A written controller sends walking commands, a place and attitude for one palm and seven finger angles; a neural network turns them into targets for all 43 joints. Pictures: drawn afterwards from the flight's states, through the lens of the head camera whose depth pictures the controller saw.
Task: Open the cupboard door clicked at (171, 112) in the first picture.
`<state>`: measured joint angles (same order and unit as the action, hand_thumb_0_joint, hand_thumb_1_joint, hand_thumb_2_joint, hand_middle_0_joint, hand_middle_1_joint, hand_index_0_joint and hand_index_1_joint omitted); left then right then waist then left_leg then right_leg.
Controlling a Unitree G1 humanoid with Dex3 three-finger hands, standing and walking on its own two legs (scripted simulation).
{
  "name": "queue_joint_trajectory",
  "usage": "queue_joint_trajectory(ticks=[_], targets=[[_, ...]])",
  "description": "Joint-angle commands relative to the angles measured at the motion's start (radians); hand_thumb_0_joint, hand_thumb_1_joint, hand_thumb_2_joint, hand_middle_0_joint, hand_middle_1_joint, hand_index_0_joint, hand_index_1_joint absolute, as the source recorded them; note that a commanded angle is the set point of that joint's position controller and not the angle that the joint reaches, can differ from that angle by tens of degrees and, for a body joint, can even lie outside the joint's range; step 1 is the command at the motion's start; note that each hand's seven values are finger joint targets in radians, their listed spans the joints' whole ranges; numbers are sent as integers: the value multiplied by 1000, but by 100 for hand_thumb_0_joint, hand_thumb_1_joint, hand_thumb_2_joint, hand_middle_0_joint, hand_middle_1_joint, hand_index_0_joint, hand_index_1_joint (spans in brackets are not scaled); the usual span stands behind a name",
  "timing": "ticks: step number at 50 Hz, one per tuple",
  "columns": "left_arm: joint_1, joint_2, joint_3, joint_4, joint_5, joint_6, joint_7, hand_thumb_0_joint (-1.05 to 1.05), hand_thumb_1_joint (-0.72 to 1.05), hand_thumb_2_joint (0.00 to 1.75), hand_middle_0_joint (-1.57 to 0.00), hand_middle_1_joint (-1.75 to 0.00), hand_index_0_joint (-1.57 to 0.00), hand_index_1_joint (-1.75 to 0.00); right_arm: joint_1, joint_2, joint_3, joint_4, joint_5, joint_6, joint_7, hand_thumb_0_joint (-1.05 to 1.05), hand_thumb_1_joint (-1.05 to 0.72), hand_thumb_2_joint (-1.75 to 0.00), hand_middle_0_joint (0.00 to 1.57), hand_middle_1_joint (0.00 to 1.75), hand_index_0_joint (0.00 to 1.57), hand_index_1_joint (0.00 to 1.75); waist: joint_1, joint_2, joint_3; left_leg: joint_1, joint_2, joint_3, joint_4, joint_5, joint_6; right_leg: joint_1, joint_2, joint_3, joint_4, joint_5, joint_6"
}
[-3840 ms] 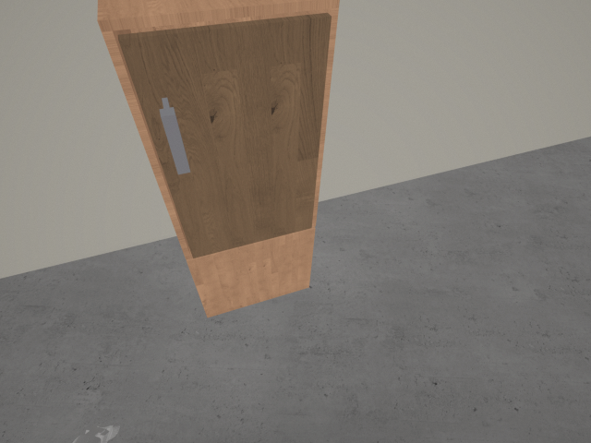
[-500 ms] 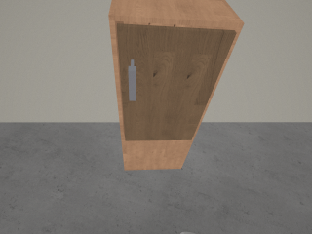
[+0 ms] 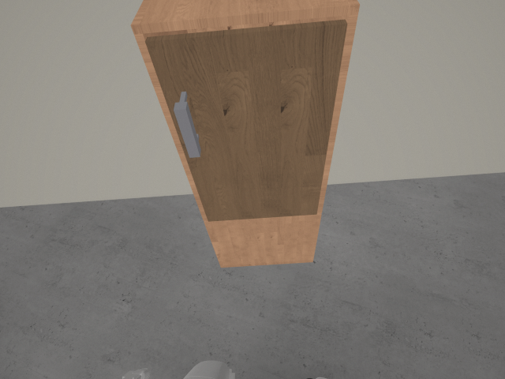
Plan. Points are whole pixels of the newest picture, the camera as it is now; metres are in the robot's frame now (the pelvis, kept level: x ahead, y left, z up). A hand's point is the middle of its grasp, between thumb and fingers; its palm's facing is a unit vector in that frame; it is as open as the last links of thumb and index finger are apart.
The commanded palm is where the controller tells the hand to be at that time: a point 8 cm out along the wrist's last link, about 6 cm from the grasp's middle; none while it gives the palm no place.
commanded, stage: come to a stop and stand still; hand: left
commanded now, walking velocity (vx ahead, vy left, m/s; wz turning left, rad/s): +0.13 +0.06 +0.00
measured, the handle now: (189, 125) +0.58 +0.18 +0.06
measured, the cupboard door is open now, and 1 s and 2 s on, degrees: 0 0 0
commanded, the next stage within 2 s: look again from close up in 1.68 s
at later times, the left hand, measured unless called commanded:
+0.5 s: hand out of the picture -0.07 +0.25 -0.18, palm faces +0.02 -0.99 -0.15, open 7.4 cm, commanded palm none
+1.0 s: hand out of the picture +0.06 +0.17 -0.17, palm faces +0.05 -0.97 -0.22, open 7.2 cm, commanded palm none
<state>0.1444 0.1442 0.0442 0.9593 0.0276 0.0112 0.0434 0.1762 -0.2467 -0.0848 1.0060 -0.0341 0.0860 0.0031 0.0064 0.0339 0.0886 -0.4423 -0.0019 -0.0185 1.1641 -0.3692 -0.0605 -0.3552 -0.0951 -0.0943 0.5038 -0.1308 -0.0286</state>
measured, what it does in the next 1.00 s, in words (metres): steps on the spot: left foot, then right foot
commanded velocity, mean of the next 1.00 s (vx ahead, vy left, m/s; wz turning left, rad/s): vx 0.05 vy -0.04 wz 0.00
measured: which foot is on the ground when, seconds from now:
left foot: up 0.00-0.18, down 0.20-1.00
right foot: down 0.00-0.20, up 0.22-0.74, down 0.76-1.00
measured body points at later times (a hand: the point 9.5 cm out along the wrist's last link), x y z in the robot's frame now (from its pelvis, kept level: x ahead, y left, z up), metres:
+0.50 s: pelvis -0.04 +0.06 +0.01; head -0.03 +0.10 +0.46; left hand -0.07 +0.30 -0.16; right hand -0.12 -0.15 -0.13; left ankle -0.07 +0.15 -0.74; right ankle -0.06 -0.08 -0.66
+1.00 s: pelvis -0.01 -0.01 +0.00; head +0.00 -0.02 +0.45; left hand +0.06 +0.22 -0.15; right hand -0.03 -0.21 -0.17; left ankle -0.07 +0.15 -0.74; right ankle -0.03 -0.10 -0.74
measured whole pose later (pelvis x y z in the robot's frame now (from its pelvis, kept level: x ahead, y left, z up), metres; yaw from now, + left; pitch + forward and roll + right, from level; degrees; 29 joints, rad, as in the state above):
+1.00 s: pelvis -0.01 -0.01 +0.00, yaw +0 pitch +0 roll +0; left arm 0.16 0.13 0.03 1.09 0.00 -0.02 0.05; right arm 0.30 -0.12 -0.02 1.14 -0.01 0.00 -0.05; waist -0.02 0.03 0.01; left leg -0.11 0.08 0.05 0.43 -0.32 -0.06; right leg -0.20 0.00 -0.10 0.49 -0.29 -0.04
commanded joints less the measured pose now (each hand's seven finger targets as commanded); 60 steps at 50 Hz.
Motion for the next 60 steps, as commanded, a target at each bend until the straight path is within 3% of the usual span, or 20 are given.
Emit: queue_joint_trajectory(ticks=[1,6,8,9,10,11,12,14,16,19,25,30,35,36,39,41,48,52,56,60], targets=[[64,244,62,-44,11,0,5,0,90,90,-20,-30,-20,-30,89,-31,-5,-34,3,-11,8,0,-90,-90,20,30,20,30,19,-229,-116,41,27,18,-165,-22,6,91,-229,276,-307,-300,-80],[27,274,69,-39,22,17,-7,0,90,90,-20,-30,-20,-30,260,0,13,12,16,-38,8,0,-90,-90,20,30,20,30,-33,-271,-114,304,-17,121,-514,-106,59,-33,-171,244,-403,-436,-33],[20,237,57,-20,8,26,-11,0,90,90,-20,-30,-20,-30,373,9,23,54,16,-53,-5,0,-90,-90,20,30,20,30,-78,-193,-109,463,-24,135,-788,0,69,-106,-99,161,-287,-484,29],[42,175,41,-14,-5,30,-15,0,90,90,-20,-30,-20,-30,375,-31,22,52,6,-66,-15,0,-90,-90,20,30,20,30,-76,32,-64,417,65,-23,-934,-124,89,-173,-19,98,-87,-480,56],[66,87,26,-20,-18,36,-18,0,90,90,-20,-30,-20,-30,296,-103,11,17,-3,-72,-24,0,-90,-90,20,30,20,30,-57,333,50,226,296,-350,-1112,-435,133,-269,101,3,212,-383,81],[48,100,32,-28,-12,43,-20,0,90,90,-20,-30,-20,-30,184,-144,13,-35,-2,-64,-39,0,-90,-90,20,30,20,30,-33,259,179,-2,390,-403,-1191,-484,169,-262,64,130,327,-311,54],[76,120,44,-17,-6,39,-36,0,90,90,-20,-30,-20,-30,94,-131,28,-55,-8,-71,-43,0,-90,-90,20,30,20,30,17,171,153,-75,360,-375,-1197,-458,188,-188,67,156,429,-230,52],[158,134,49,39,9,38,-47,0,90,90,-20,-30,-20,-30,52,-78,42,-44,3,-94,-46,0,-90,-90,20,30,20,30,54,104,103,11,259,-231,-1128,-291,124,-206,91,159,558,-139,53],[207,116,39,73,6,22,-53,0,90,90,-20,-30,-20,-30,129,-71,43,-17,11,-113,-51,0,-90,-90,20,30,20,30,30,39,25,199,200,-136,-1062,-116,107,-253,111,133,607,-72,67],[191,116,34,82,3,14,-48,0,90,90,-20,-30,-20,-30,264,-39,43,41,15,-123,-65,0,-90,-90,20,30,20,30,-17,70,-6,363,225,-143,-1017,34,79,-318,96,143,573,-70,73],[112,97,24,67,1,24,-52,0,90,90,-20,-30,-20,-30,376,-11,42,108,6,-128,-85,0,-90,-90,20,30,20,30,-63,88,15,449,322,-197,-975,294,197,-305,37,127,436,-171,75],[66,38,-3,75,-10,13,-48,0,90,90,-20,-30,-20,-30,373,3,47,141,0,-121,-80,0,-90,-90,20,30,20,30,-70,136,-15,404,281,-120,-903,510,222,-120,46,54,229,-266,61],[132,26,-3,123,-20,-9,-34,0,90,90,-20,-30,-20,-30,316,13,43,154,8,-112,-69,0,-90,-90,20,30,20,30,-15,141,-43,292,216,-62,-807,467,156,132,70,5,-72,-75,47],[155,44,-1,137,-19,-16,-28,0,90,90,-20,-30,-20,-30,325,35,46,154,13,-113,-65,0,-90,-90,20,30,20,30,-9,81,-63,240,184,-46,-775,412,122,232,49,32,-140,21,42],[204,146,4,171,-20,-36,-11,0,90,90,-20,-30,-20,-30,310,118,66,139,24,-114,-51,0,-90,-90,20,30,20,30,-1,-125,-76,70,80,68,-709,1,43,375,-196,215,-125,335,-53],[183,129,5,173,-22,-44,-7,0,90,90,-20,-30,-20,-30,304,107,63,148,18,-100,-54,0,-90,-90,20,30,20,30,-8,-241,-86,160,93,78,-690,48,36,313,-154,196,-133,449,-71],[136,115,8,135,-22,-29,12,0,90,90,-20,-30,-20,-30,253,75,50,148,24,-83,-60,0,-90,-90,20,30,20,30,-4,-52,-55,253,111,75,-739,334,31,261,-89,134,-61,560,-25],[140,153,26,122,-14,-25,15,0,90,90,-20,-30,-20,-30,197,48,35,105,22,-65,-58,0,-90,-90,20,30,20,30,4,-109,-99,224,90,92,-664,200,22,293,-149,192,-72,624,-58],[109,156,27,112,-7,-19,13,0,90,90,-20,-30,-20,-30,135,37,33,71,22,-56,-50,0,-90,-90,20,30,20,30,3,-165,-79,201,84,77,-630,10,27,246,-191,235,-129,476,-110],[55,130,15,89,-12,-12,-2,0,90,90,-20,-30,-20,-30,155,7,36,79,19,-73,-43,0,-90,-90,20,30,20,30,-24,-66,-88,374,134,48,-757,302,55,90,-70,124,-106,166,-26]])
